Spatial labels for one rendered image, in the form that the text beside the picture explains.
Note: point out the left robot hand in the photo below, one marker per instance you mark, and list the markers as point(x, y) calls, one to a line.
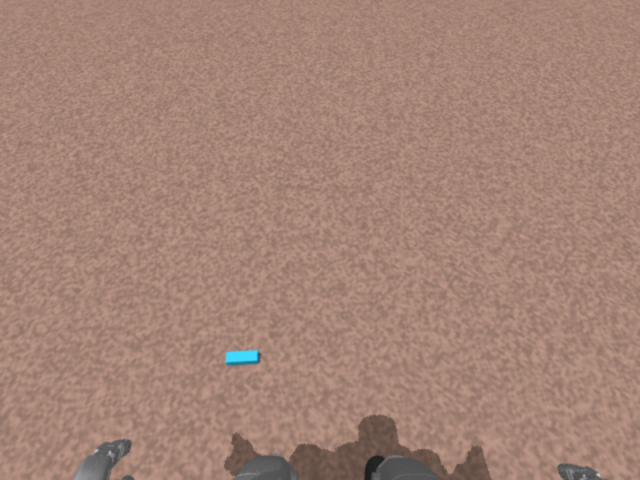
point(98, 466)

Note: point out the right robot foot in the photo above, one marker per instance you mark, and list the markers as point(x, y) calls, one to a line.
point(371, 466)

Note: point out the right robot hand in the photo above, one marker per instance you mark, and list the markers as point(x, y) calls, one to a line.
point(575, 472)

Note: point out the small box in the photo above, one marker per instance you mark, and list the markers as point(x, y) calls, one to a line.
point(242, 357)

